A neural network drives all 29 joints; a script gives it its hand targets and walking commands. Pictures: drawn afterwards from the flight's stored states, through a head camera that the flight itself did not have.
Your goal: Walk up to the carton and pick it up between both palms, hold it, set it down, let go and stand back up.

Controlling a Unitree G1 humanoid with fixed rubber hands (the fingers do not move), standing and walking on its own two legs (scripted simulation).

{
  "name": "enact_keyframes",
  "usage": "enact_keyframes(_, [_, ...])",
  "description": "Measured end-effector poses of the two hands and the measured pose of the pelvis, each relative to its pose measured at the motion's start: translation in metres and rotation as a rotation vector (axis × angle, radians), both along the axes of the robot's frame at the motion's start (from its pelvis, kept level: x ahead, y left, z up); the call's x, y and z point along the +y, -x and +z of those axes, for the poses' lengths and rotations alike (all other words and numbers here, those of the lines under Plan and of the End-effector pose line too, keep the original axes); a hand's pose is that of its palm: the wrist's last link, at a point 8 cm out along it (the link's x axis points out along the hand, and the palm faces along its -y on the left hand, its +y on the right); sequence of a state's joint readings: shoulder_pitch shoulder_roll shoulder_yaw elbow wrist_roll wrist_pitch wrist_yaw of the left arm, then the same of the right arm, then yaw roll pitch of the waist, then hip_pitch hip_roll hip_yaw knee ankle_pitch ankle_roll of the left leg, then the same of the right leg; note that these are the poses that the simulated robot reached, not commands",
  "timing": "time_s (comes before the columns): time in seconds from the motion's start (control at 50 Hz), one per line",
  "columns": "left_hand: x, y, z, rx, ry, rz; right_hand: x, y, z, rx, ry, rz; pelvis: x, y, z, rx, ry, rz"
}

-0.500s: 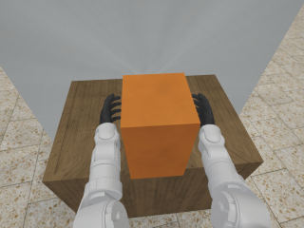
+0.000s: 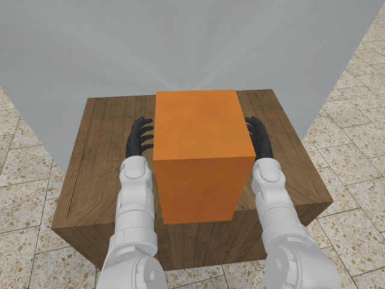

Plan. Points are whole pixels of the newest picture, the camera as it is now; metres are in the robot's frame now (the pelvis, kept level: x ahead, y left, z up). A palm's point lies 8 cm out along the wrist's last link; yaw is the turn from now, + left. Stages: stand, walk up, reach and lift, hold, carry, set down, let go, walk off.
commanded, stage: set down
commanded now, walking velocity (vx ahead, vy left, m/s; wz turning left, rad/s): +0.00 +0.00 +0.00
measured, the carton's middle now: (196, 161) +0.41 +0.01 +0.00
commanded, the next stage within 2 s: none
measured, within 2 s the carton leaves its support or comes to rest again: neither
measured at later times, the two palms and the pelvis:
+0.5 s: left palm (136, 154) +0.37 +0.14 +0.08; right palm (261, 153) +0.38 -0.13 +0.07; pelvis +0.00 +0.00 +0.00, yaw -1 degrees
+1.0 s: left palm (137, 156) +0.39 +0.15 +0.04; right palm (256, 150) +0.41 -0.13 +0.04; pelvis +0.00 +0.01 -0.01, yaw -2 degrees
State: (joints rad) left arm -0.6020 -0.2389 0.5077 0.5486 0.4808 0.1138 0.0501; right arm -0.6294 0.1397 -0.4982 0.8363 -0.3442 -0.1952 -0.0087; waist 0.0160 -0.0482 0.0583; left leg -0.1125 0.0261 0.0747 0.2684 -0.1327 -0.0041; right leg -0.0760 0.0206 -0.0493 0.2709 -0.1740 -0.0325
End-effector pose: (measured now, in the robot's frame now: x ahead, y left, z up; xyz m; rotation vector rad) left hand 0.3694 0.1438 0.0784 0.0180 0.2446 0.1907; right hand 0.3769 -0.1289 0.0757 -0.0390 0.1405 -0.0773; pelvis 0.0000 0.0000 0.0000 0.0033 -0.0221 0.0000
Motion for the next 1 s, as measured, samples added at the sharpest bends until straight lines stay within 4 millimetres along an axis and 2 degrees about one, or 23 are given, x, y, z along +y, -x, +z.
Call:
enact_keyframes(0.56, [0.001,-0.002,-0.004,-0.023,-0.021,-0.012,-0.001,-0.001,-0.001,-0.017,0.017,0.004,0.002,0.0,0.0,-0.002,0.0,-0.012])
enact_keyframes(0.66, [0.002,-0.007,-0.01,-0.01,-0.032,-0.021,-0.002,-0.005,-0.005,0.013,0.038,0.025,0.002,0.001,0.0,0.017,0.0,-0.021])
enact_keyframes(0.88, [0.004,-0.023,-0.035,0.022,-0.01,-0.018,-0.001,-0.026,-0.027,0.132,0.017,0.024,0.006,0.001,-0.006,0.167,0.013,-0.041])
enact_keyframes(1.0, [0.006,-0.024,-0.04,0.022,-0.008,-0.027,-0.003,-0.034,-0.033,0.145,0.009,0.03,0.008,-0.002,-0.01,0.208,0.024,-0.036])
